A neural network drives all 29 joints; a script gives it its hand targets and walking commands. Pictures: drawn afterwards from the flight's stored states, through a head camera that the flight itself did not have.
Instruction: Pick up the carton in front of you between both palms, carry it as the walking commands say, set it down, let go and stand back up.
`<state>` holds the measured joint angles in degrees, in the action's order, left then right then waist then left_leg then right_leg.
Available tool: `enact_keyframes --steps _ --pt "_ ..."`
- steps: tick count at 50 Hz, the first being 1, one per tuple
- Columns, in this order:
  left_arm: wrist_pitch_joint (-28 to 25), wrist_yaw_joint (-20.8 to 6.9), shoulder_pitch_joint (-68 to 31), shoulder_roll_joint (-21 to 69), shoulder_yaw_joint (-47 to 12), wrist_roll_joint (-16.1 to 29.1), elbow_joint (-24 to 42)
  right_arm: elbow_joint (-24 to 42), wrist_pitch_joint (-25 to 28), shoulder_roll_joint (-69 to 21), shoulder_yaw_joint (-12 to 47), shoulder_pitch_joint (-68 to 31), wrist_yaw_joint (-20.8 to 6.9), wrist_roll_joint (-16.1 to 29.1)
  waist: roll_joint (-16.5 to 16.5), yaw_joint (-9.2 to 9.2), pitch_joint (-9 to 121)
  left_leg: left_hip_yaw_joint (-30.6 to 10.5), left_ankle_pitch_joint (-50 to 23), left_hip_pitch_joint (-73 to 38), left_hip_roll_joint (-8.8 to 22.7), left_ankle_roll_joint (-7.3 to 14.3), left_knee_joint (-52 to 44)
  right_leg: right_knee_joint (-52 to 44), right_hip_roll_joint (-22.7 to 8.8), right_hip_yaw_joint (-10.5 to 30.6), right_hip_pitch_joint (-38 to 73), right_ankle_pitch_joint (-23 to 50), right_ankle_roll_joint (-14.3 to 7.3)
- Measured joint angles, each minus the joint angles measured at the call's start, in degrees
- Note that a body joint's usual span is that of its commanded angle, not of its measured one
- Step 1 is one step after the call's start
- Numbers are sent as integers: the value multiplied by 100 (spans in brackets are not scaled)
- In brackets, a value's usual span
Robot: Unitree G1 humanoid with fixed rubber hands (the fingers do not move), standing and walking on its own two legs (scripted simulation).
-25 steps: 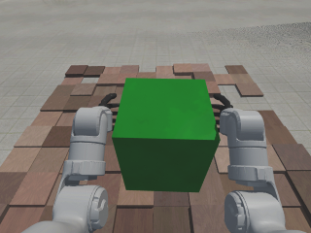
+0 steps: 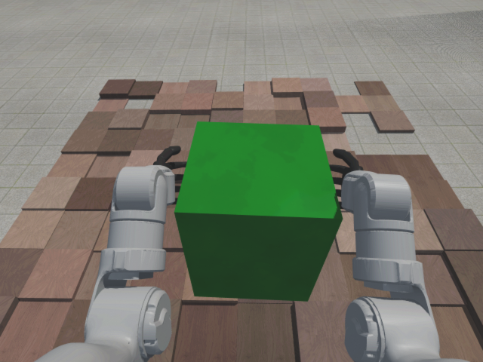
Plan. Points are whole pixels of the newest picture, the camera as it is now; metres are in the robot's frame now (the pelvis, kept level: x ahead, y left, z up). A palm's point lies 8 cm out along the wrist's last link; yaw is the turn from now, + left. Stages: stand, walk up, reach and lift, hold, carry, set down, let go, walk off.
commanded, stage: carry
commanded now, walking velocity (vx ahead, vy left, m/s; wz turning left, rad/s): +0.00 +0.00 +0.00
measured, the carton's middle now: (254, 214) +0.35 +0.00 +0.05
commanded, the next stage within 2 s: none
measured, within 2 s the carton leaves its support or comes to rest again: neither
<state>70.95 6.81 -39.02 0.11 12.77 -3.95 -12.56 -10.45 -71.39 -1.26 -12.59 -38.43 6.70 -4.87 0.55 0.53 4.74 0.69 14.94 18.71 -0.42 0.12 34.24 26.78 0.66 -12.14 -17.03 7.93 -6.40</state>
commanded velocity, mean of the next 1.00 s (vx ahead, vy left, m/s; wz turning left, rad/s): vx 0.00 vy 0.00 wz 0.00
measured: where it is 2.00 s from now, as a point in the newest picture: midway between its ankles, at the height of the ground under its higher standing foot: outside the picture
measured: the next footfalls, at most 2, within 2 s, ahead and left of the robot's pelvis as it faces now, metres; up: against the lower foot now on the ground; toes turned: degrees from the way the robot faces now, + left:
none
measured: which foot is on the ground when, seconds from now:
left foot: down 0.00-1.00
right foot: down 0.00-1.00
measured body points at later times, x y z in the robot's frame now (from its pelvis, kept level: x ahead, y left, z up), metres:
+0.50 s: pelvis -0.01 +0.02 +0.00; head -0.04 +0.01 +0.45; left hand +0.34 +0.17 +0.13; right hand +0.35 -0.13 +0.12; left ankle +0.00 +0.12 -0.73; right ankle +0.02 -0.04 -0.74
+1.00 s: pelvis +0.00 +0.03 +0.00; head -0.03 +0.02 +0.45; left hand +0.35 +0.18 +0.12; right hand +0.35 -0.12 +0.12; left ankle +0.01 +0.13 -0.73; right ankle +0.03 -0.04 -0.74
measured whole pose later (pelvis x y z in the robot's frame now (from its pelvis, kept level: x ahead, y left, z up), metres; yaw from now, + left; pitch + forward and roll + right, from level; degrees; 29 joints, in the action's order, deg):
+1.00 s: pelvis +0.00 +0.03 +0.00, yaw +0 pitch +2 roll +1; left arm 70.0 6.2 -36.9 -0.2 10.9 -4.2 -14.6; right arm -12.3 -70.5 -1.1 -11.6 -36.3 6.5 -5.1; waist 0.2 0.7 7.9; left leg 5.2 13.9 19.7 -0.4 2.1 34.6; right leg 24.9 -0.9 -10.4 -16.9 -0.2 -5.6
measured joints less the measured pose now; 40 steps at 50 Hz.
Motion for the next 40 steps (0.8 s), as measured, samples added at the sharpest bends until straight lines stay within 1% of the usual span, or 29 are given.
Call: enact_keyframes --steps 4,9,14,18,23,25,29,31,32,36,37,38,39,40 --pt "-74 -17 84 4 -46 8 -39 -19 34 4 29 63 -2 -12 -47 -7 19 23 20 -27 -5 12 31 17 -14 10 30 -27 -13" --pt "-121 -27 96 -36 -121 32 18 -16 81 32 49 14 -4 4 -111 -21 50 62 1 -8 -20 39 35 -27 -32 24 29 -36 -106" --pt "-111 -35 169 -22 -139 -13 -75 -185 129 6 22 65 -17 -4 -72 -12 193 108 -7 -4 -39 78 23 -80 -65 35 35 -38 -129" --pt "-99 -42 228 -14 -171 -37 -203 -287 138 5 51 175 -31 -2 -12 4 270 147 9 -29 -61 109 28 -86 -98 55 61 -86 -116" --pt "-108 -49 162 -55 -214 -3 -237 -221 113 50 118 177 -34 15 7 -2 263 220 -18 17 -73 153 -1 -141 -108 119 75 -642 -20" --pt "-120 -51 96 -73 -206 12 -211 -177 106 69 124 110 -33 15 -2 -1 223 257 -71 70 -69 169 1 -154 -118 134 38 -735 11" --pt "-141 -54 48 -81 -153 17 -176 -182 122 63 111 16 -27 -5 -27 18 141 309 -59 105 -64 188 60 -47 -168 115 -82 -202 -33" --pt "-143 -56 121 -57 -130 2 -201 -228 133 29 106 76 -25 -24 -53 11 173 320 -28 80 -68 192 82 1 -187 108 -80 -90 -55" --pt "-139 -58 181 -40 -128 -6 -218 -248 131 8 104 133 -25 -34 -62 5 216 323 -6 63 -68 193 80 5 -184 114 -57 -211 -50" --pt "-102 -61 331 -4 -192 -21 -194 -204 86 -24 92 290 -24 -41 -75 -17 383 323 233 46 -70 181 -28 -128 -141 166 45 -1265 80" --pt "-97 -61 294 -22 -212 -11 -155 -166 80 -9 91 252 -23 -31 -76 -5 342 345 159 69 -64 187 -28 -149 -144 172 35 -1288 98" --pt "-98 -60 230 -50 -228 4 -117 -131 84 12 89 184 -22 -18 -75 10 261 382 -26 105 -50 198 10 -139 -158 167 7 -1089 84" --pt "-101 -58 155 -78 -239 19 -88 -110 90 38 88 103 -22 -3 -60 27 171 409 -177 123 -30 207 62 -104 -170 153 -28 -740 57" --pt "-107 -56 88 -103 -243 29 -78 -108 103 62 90 35 -22 12 -41 34 107 419 -160 123 -16 210 109 -47 -184 131 -71 -372 34"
